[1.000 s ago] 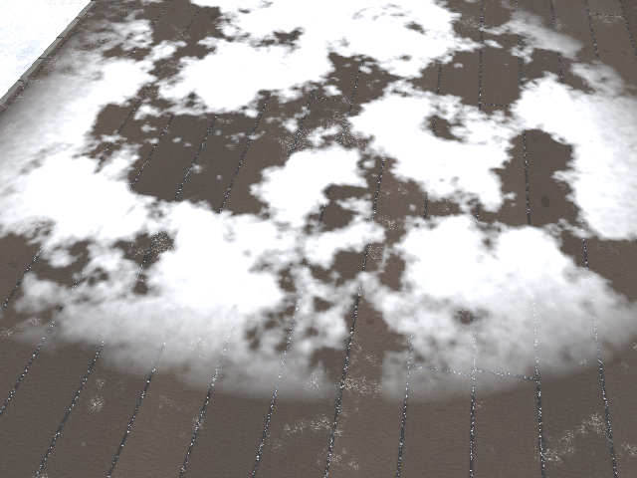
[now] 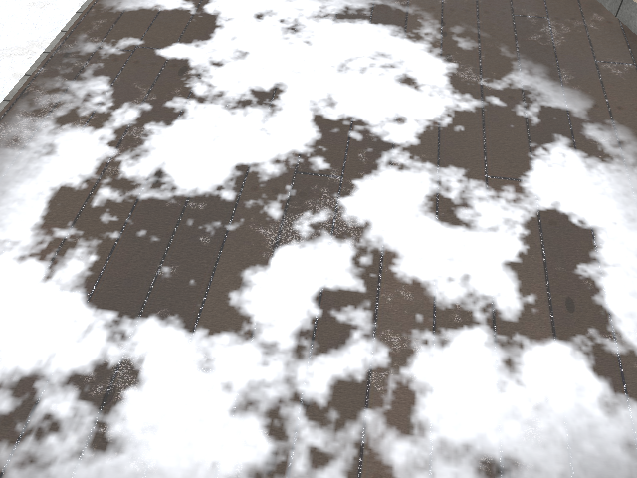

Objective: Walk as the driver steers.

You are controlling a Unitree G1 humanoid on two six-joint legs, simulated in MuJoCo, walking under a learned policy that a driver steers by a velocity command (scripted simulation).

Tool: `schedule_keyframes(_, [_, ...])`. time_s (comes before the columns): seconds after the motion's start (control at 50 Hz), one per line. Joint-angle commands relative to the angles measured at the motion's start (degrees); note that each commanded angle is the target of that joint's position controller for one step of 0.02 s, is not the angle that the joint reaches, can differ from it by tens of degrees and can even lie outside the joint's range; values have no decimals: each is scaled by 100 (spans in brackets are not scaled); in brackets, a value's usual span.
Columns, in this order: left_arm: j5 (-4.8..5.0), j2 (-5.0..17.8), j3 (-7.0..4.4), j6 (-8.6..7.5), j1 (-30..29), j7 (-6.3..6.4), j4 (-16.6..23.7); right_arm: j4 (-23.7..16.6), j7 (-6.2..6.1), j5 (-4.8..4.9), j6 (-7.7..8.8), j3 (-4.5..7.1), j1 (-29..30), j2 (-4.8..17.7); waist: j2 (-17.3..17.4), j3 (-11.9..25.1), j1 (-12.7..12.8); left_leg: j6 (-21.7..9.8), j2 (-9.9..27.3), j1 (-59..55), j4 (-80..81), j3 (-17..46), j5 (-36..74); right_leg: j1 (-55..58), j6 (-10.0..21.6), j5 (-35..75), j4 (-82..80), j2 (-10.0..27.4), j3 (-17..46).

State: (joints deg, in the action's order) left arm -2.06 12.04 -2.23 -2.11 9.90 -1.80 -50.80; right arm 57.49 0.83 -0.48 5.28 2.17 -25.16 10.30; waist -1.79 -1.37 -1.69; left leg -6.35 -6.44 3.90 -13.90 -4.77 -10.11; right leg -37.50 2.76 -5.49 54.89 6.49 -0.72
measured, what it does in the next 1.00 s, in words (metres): walks ahead: right foot, then left foot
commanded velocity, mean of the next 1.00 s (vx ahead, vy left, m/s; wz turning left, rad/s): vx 0.50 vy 0.00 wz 0.00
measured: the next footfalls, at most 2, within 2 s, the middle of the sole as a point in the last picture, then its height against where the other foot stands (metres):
right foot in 0.28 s outside the picture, level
left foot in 0.82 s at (293, 425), level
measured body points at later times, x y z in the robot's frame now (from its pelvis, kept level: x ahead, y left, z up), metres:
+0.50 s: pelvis +0.29 -0.06 +0.00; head +0.31 -0.07 +0.45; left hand +0.29 +0.19 -0.14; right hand +0.34 -0.31 -0.15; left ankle +0.30 +0.09 -0.66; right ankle +0.29 -0.12 -0.75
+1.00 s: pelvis +0.56 +0.00 +0.00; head +0.58 +0.01 +0.44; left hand +0.58 +0.25 -0.16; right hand +0.61 -0.26 -0.14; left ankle +0.59 +0.06 -0.75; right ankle +0.51 -0.13 -0.66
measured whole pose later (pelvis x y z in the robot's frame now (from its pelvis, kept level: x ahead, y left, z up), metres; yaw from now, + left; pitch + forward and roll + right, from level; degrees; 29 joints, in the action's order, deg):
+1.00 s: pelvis +0.56 +0.00 +0.00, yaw +0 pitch -1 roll +0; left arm -1.8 12.2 -3.1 -3.8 16.6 -0.6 -57.2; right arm 57.0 0.3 -0.9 4.9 3.2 -14.7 11.8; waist -1.6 -3.0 0.5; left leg -5.8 -3.7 12.8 -22.6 -6.2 -9.8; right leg -25.2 4.4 -17.0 65.2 2.5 -0.3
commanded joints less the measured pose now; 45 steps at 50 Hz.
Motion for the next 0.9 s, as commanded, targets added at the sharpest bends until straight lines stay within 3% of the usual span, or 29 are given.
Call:
schedule_keyframes(0.02, [38,201,-20,-37,-513,-19,370,-167,-32,13,93,89,-251,635,319,-477,12,-574,1637,190,935,1137,768,-295,-127,589,-774,-4,-104])
schedule_keyframes(0.1, [64,158,7,-56,-1214,-37,558,3,-97,-21,89,51,-663,618,411,-534,-208,-514,1647,-414,732,950,1548,-242,-105,795,-1605,-210,-285])
schedule_keyframes(0.18, [70,196,-5,-114,-1597,-28,726,171,-173,-98,54,51,-866,685,541,-585,-265,-541,1863,-1104,287,941,2583,-141,92,212,-2089,-397,-386])
schedule_keyframes(0.22, [76,251,-38,-166,-1278,8,657,194,-203,-110,45,64,-675,762,607,-425,-25,-427,1868,-1168,-234,790,3904,566,293,-238,-2381,-641,-502])
schedule_keyframes(0.24, [75,333,-89,-197,-762,54,492,209,-208,-110,37,80,-594,837,669,-149,195,-344,1826,-1116,-812,721,4730,1287,408,-408,-2509,-851,-576])
schedule_keyframes(0.26, [56,465,-168,-249,196,112,171,211,-197,-82,21,83,-476,881,555,350,617,-231,1651,-864,-1823,529,4924,2450,569,-175,-2861,-996,-635])
schedule_keyframes(0.28, [-73,802,-289,-304,1256,185,-102,86,-182,-25,38,48,-350,818,403,993,1031,-129,1472,261,-3191,419,3562,4079,842,-367,-2843,-278,118])
schedule_keyframes(0.3, [-214,1445,-458,-301,1952,216,-182,-89,-108,241,42,-87,-878,204,-874,1938,942,199,559,2453,-5619,-40,159,5996,1636,-1003,-3082,1609,2882])
schedule_keyframes(0.32, [-4,1208,-423,-219,1701,149,-194,14,-129,100,40,65,-788,684,-425,1971,852,95,310,3076,-6371,673,-1822,5722,1739,-879,-3733,1791,3984])
schedule_keyframes(0.34, [111,977,-348,-210,1046,123,-154,-170,-121,30,38,117,-210,760,-200,971,574,44,687,3379,-6320,817,-1260,4832,1513,-972,-3878,1495,2975])
schedule_keyframes(0.36, [119,619,-254,-262,689,85,-117,-249,-102,-18,72,100,108,674,54,383,432,39,896,3207,-5953,827,-837,3965,1289,-161,-4067,1256,2283])
schedule_keyframes(0.4, [144,282,-152,-311,465,117,-203,-226,-38,-151,-69,84,83,455,-45,43,72,131,1144,2746,-5436,719,-582,3017,987,-88,-4457,779,1452])
schedule_keyframes(0.44, [133,230,-120,-402,778,131,-400,-209,34,-190,-188,79,71,315,-77,-43,-25,228,1155,2599,-5248,617,-498,2784,996,663,-4550,624,1101])
schedule_keyframes(0.46, [153,333,-139,-432,897,139,-473,-259,58,-190,-225,81,197,289,-83,-77,-67,275,1187,2714,-5094,566,-371,2765,1001,747,-4621,569,928])
schedule_keyframes(0.48, [166,267,-120,-434,985,144,-525,-288,64,-174,-268,100,436,342,6,-133,-45,278,1219,2868,-5051,467,-113,2791,795,855,-4639,270,617])
schedule_keyframes(0.5, [155,531,-156,-446,1116,144,-563,-437,88,-184,-282,71,590,270,-312,-157,-61,338,1279,3005,-4715,442,67,2730,959,888,-4740,483,709])
schedule_keyframes(0.54, [158,392,-109,-441,1345,136,-654,-639,82,-168,-286,76,1297,397,-117,-426,87,444,1341,3384,-4171,362,464,2859,962,1097,-4843,398,590])
schedule_keyframes(0.62, [150,456,-79,-438,1730,163,-762,-888,106,-83,-248,-8,2187,281,-126,-455,324,466,1156,3175,-2785,112,1090,3190,824,1461,-4819,273,323])
schedule_keyframes(0.7, [95,500,-72,-401,2121,232,-943,-1079,84,-76,-229,-4,2750,376,-178,-529,472,307,1021,3309,-2214,82,931,4049,874,1809,-4618,542,382])
schedule_keyframes(0.76, [46,588,-99,-369,2021,294,-997,-1110,61,-79,-158,45,2681,472,-178,-478,309,78,836,2889,-1838,25,324,4430,798,2777,-4133,677,301])
schedule_keyframes(0.78, [40,642,-113,-361,1926,304,-997,-1009,30,-82,-129,83,2343,520,-222,-300,143,-22,662,2332,-1707,-52,100,4403,724,3541,-3705,653,221])
schedule_keyframes(0.8, [49,681,-122,-341,1843,299,-1003,-771,-13,-94,-88,144,1646,597,-166,50,-154,-143,459,1477,-1438,-151,110,4307,644,4056,-2895,532,103])
schedule_keyframes(0.82, [76,637,-100,-333,1773,285,-963,-427,-72,-163,-27,243,623,797,21,616,-548,-331,580,103,-1281,15,268,3688,525,3575,-1720,280,-101])
schedule_keyframes(0.84, [223,311,-5,-344,1921,241,-743,-285,-139,-325,15,387,-308,1344,742,1412,-713,-781,2073,-1640,-1172,1832,-303,2062,331,1423,213,-167,-385])
schedule_keyframes(0.86, [338,199,-31,-351,2378,204,-762,-263,-79,-196,-69,463,-359,1575,1673,2000,-511,-1463,3191,-2381,-297,4349,-523,579,200,-2461,2007,-1168,-259])
schedule_keyframes(0.88, [191,597,-143,-320,1904,219,-723,-348,-48,-44,-127,409,248,1328,786,1279,-319,-1297,2901,-1751,-172,3858,-756,69,284,-2098,2291,-746,317])
schedule_keyframes(0.9, [150,512,-134,-345,1367,191,-570,-422,-30,-14,-102,306,758,956,455,548,-200,-1129,2692,-922,-28,3049,-597,-28,295,-1599,2089,-510,329])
